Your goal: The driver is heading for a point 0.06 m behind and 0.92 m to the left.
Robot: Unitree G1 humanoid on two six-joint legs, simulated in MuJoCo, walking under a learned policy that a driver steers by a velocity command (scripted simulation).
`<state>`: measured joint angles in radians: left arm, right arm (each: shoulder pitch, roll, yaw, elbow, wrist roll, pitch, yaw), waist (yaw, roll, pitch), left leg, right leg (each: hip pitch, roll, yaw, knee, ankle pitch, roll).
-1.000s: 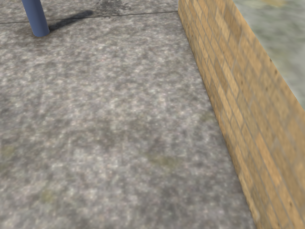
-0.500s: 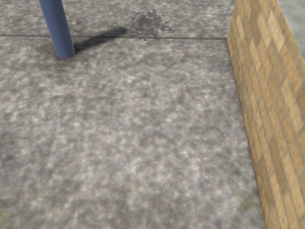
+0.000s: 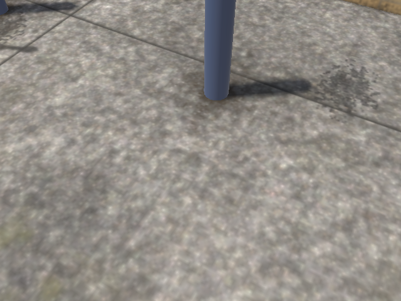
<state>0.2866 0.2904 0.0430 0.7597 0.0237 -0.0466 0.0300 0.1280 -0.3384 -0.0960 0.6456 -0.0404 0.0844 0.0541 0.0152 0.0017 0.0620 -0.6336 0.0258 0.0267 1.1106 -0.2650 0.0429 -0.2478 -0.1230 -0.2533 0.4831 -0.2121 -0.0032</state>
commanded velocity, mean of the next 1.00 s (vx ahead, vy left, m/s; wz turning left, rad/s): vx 0.90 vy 0.00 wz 0.99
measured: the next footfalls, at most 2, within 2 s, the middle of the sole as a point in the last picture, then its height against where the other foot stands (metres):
left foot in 0.24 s outside the picture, level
right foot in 0.66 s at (164, 247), level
